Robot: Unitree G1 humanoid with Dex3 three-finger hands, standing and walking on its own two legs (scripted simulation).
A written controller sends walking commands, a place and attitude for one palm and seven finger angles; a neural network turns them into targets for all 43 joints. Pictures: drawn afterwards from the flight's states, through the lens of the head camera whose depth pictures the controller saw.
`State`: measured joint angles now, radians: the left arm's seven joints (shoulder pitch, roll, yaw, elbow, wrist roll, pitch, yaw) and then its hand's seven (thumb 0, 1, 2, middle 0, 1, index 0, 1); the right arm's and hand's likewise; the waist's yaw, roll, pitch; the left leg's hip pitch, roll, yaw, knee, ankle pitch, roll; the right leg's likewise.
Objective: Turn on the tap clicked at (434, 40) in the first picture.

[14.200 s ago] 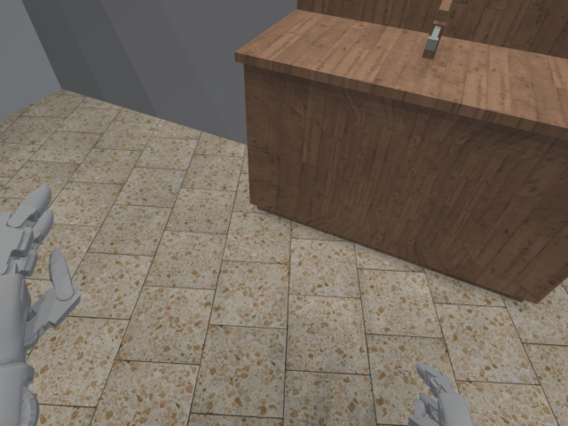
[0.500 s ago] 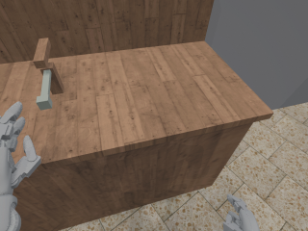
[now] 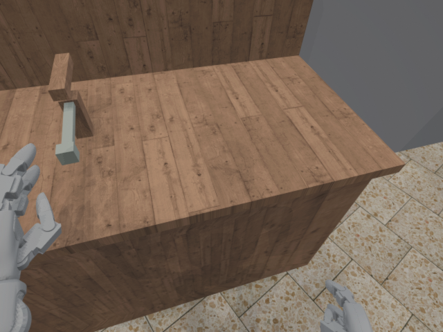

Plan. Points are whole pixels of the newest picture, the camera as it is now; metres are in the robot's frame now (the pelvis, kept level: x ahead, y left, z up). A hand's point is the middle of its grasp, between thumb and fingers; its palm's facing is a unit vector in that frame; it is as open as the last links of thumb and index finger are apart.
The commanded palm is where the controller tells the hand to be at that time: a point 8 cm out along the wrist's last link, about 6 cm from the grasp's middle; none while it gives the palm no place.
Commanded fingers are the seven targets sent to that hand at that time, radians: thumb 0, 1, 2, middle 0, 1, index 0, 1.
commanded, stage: come to a stop and stand still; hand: left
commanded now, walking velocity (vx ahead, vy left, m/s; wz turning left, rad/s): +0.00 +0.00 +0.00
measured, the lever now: (67, 153) +0.36 +0.31 +0.13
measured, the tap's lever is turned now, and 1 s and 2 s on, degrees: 2 2 2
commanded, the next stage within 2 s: look again from close up in 0.22 s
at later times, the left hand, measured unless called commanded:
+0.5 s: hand (46, 200) +0.24 +0.26 +0.17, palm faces +0.45 -0.83 -0.33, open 7.4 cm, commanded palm +0.16 +0.27 +0.17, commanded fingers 0.00 0.90 0.90 -0.20 -0.30 -0.20 -0.30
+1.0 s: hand (57, 234) +0.20 +0.24 +0.15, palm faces +0.36 -0.89 -0.29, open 7.5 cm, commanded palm +0.14 +0.28 +0.17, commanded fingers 0.00 0.90 0.90 -0.20 -0.30 -0.20 -0.30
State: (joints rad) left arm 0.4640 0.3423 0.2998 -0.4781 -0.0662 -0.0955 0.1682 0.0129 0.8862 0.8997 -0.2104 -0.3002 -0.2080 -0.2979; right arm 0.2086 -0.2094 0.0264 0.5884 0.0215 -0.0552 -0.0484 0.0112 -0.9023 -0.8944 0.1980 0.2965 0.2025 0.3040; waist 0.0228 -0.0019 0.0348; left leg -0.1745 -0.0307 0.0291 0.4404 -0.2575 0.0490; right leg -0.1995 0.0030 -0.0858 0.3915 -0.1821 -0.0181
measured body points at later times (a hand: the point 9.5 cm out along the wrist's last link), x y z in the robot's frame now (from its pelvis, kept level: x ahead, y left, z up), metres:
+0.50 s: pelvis -0.01 +0.00 +0.00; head +0.02 +0.01 +0.45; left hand +0.21 +0.30 +0.19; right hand +0.17 -0.23 -0.08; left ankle -0.01 +0.08 -0.74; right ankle +0.02 -0.11 -0.74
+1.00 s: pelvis -0.02 +0.00 +0.00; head -0.03 +0.03 +0.45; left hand +0.18 +0.28 +0.17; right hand +0.15 -0.22 -0.06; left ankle -0.01 +0.08 -0.74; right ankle +0.02 -0.11 -0.74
